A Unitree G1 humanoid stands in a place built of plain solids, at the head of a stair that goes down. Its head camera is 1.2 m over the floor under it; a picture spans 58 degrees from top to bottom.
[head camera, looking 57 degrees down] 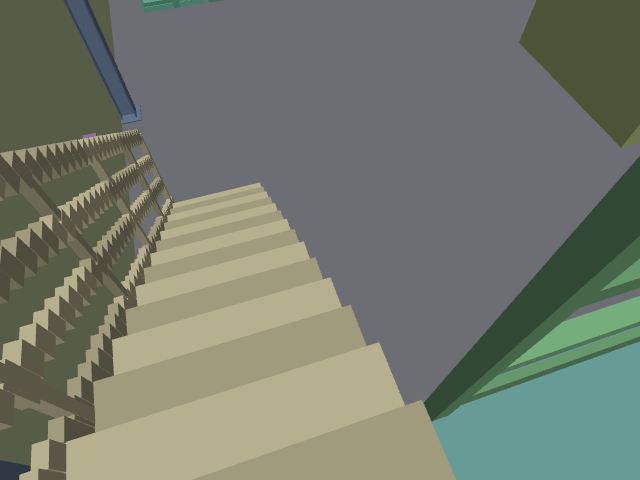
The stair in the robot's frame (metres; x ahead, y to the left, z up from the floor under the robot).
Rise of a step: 0.20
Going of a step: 0.24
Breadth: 1.04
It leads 18 degrees to the left of straight ahead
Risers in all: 14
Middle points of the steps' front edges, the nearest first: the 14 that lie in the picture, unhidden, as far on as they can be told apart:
0.11 0.23 0.00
0.34 0.30 -0.20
0.57 0.37 -0.40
0.80 0.45 -0.60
1.03 0.52 -0.80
1.26 0.59 -1.00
1.49 0.67 -1.20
1.72 0.74 -1.40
1.95 0.82 -1.60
2.18 0.89 -1.80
2.41 0.96 -2.00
2.64 1.04 -2.20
2.86 1.11 -2.40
3.09 1.18 -2.60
